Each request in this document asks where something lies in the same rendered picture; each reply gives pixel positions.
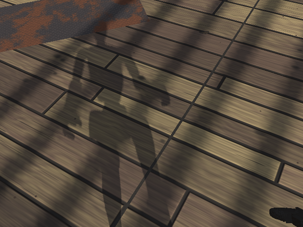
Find right robot hand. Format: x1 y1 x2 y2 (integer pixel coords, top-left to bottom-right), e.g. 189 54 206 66
269 207 303 227

